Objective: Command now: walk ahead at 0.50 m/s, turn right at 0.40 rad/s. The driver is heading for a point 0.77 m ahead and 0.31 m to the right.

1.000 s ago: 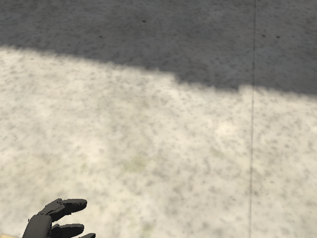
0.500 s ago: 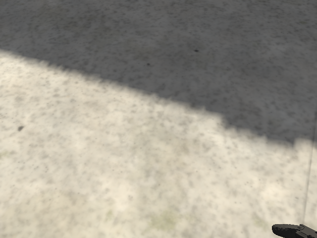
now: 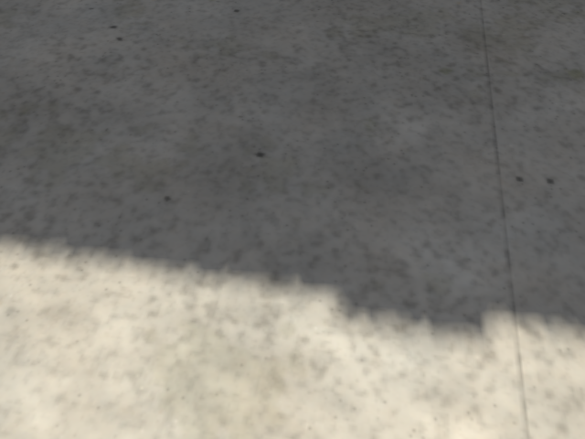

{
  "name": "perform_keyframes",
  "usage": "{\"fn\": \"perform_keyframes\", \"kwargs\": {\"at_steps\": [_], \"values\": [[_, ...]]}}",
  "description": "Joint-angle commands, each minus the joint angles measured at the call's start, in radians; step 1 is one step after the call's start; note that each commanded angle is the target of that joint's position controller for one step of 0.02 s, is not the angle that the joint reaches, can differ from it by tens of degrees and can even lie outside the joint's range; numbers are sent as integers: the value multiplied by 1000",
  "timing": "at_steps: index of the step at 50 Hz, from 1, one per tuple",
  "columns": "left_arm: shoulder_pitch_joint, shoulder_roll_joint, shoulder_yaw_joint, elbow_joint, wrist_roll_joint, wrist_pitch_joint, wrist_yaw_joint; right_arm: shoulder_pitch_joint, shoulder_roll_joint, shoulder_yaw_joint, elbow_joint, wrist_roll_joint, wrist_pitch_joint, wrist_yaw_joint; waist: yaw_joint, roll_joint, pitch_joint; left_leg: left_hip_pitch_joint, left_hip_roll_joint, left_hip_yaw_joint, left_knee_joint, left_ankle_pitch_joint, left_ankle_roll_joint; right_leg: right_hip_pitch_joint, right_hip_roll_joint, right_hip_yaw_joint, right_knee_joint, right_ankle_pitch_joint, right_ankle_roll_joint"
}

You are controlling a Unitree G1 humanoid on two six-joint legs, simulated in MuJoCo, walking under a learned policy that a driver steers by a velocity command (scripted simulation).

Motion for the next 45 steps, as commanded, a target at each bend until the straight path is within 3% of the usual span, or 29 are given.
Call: {"fn": "perform_keyframes", "kwargs": {"at_steps": [1, 3, 5, 6, 7, 8, 9, 10, 11, 12, 13, 14, 16, 18, 23, 26, 28, 30, 31, 32, 33, 34, 35, 36, 37, 38, 40, 42, 45], "values": [[-124, 40, 4, -111, -2, -13, -20, 4, -172, -44, -35, 11, 0, -9, -21, 88, 63, 12, 307, -58, -63, 317, 132, -8, 8, -23, -83, 5, -24], [-147, 48, 7, -140, 1, -11, -32, 8, -183, -50, -24, 19, 16, -13, -17, 94, 68, 89, 332, -45, -11, 400, 115, -26, 20, -48, -110, -89, -49], [-113, 72, 20, -153, 4, -8, -40, -16, -209, -58, -30, 25, 32, -22, 19, 124, 27, 119, 333, -11, 99, 690, 90, 68, 69, -107, -121, -203, -83], [-45, 97, 35, -145, 6, -4, -40, -26, -223, -62, -35, 25, 40, -29, 60, 141, -23, 118, 322, 10, 208, 859, 75, 174, 109, -141, -123, -246, -104], [102, 137, 60, -110, 3, -3, -35, -40, -221, -60, -40, 25, 50, -35, 142, 126, -99, 66, 284, 47, 402, 927, 47, 373, 158, -161, -181, -206, -135], [277, 213, 94, -71, 0, 3, -18, -27, -191, -46, -58, 11, 45, -42, 213, 52, -200, -156, 242, 55, 686, 712, 7, 692, 90, -14, -190, -158, -189], [282, 326, 112, -73, -8, 1, -9, 71, -47, 1, -112, -24, 17, -25, 109, -224, -285, -630, 33, 6, 1056, -196, -63, 1052, -168, 541, -261, -276, -372], [317, 251, 90, -100, -6, -8, -9, 3, -116, -5, -114, 2, -24, -6, 174, -143, -425, -761, 5, -219, 1196, -339, -57, 1148, -234, 794, -401, -373, -426], [285, 201, 76, -93, 4, -14, -7, -90, -161, -18, -144, 40, -44, 4, 190, -89, -294, -840, 59, -236, 1196, -251, -39, 1072, -204, 642, -414, -314, -370], [227, 178, 69, -100, 2, -17, -4, -127, -149, -10, -157, 34, -56, 2, 156, 1, -200, -820, 103, -224, 1117, -165, -29, 925, -159, 513, -412, -222, -334], [161, 155, 61, -113, 4, -16, -3, -146, -148, -14, -157, 9, -57, -6, 114, 51, -134, -765, 134, -216, 1028, -119, -34, 780, -126, 427, -423, -116, -310], [121, 129, 51, -129, 13, -16, 0, -136, -157, -22, -159, -2, -47, -9, 78, 39, -109, -692, 154, -220, 981, -91, -40, 679, -97, 371, -447, -29, -303], [98, 130, 51, -135, 13, -18, 5, -111, -141, -22, -160, -9, -23, -9, 45, 17, -86, -642, 158, -210, 908, -72, -65, 583, -74, 332, -485, 35, -312], [115, 149, 56, -123, 7, -20, 17, -133, -115, -15, -167, -14, -7, -12, 43, 20, -57, -634, 149, -188, 811, -22, -94, 507, -50, 272, -499, 80, -307], [179, 172, 63, -88, -3, -4, 38, -319, -71, 5, -207, -6, -11, -2, 113, -23, -25, -538, 76, -171, 438, 290, -113, 440, 29, 202, -474, -35, -229], [224, 174, 65, -66, -10, 3, 38, -382, -94, -2, -229, 9, -21, 9, 137, -36, -20, -504, 50, -191, 339, 306, -100, 490, 3, 277, -431, -110, -215], [230, 165, 63, -60, -11, 10, 41, -382, -119, -14, -233, 11, -29, 16, 128, -47, -21, -486, 43, -212, 286, 248, -79, 554, -18, 343, -376, -143, -203], [207, 162, 65, -63, -7, 16, 43, -320, -139, -28, -221, 14, -38, 16, 89, -79, -29, -401, 39, -203, 251, 177, -45, 574, -23, 384, -312, -113, -185], [191, 140, 58, -71, -4, 16, 41, -235, -156, -42, -200, 9, -43, 11, 42, -77, -69, -270, 43, -189, 211, 187, -17, 554, 16, 366, -234, -64, -160], [177, 89, 39, -89, 4, 12, 37, -100, -197, -58, -187, -8, -48, 3, -22, -26, -185, -32, 163, -287, 239, 171, 44, 462, 65, 306, -21, -103, -123], [292, 35, 21, -108, -12, 4, 38, 35, -281, -81, -163, -25, -37, -3, -13, 222, -342, 348, 394, -664, 211, 7, 200, 133, 206, 155, 319, -402, -42], [320, 89, 22, -112, -17, -1, 39, 54, -233, -73, -151, 2, -27, 5, -7, 348, -344, 377, 483, -929, 114, -219, 240, -44, 170, 135, 493, -662, -23], [247, 165, 44, -105, -20, 3, 37, 5, -160, -54, -165, 11, -20, 0, -24, 228, -200, 254, 449, -818, 89, -307, 199, -102, 115, 141, 571, -577, -14], [173, 173, 48, -118, -10, 10, 37, -43, -134, -44, -173, 5, -11, -4, -18, 155, -107, 126, 408, -675, 78, -225, 163, -91, 81, 97, 579, -502, -8], [130, 161, 49, -133, 1, 11, 34, -80, -114, -36, -167, 0, -5, -5, 0, 130, -37, 11, 366, -570, 51, -119, 151, -72, 53, 85, 539, -448, -6], [123, 144, 52, -139, 0, 15, 30, -101, -95, -28, -161, -6, -6, -7, 24, 146, -7, -63, 332, -488, 24, -43, 138, -36, 24, 82, 506, -413, -8], [133, 103, 47, -139, -7, 28, 26, -132, -88, -27, -150, -8, -12, -6, 51, 166, 26, -158, 300, -349, -2, 212, 141, 26, 15, 52, 460, -403, 6], [114, 80, 41, -157, 3, 38, 30, -142, -125, -39, -129, -7, -16, -8, 66, 155, 21, -167, 307, -246, 7, 518, 161, 27, 17, 29, 377, -383, 32], [82, 63, 32, -162, 9, 40, 21, -163, -164, -51, -109, 1, 3, -19, 61, 147, -25, -140, 289, -117, 26, 632, 149, 80, 16, -12, 198, -217, 42]]}}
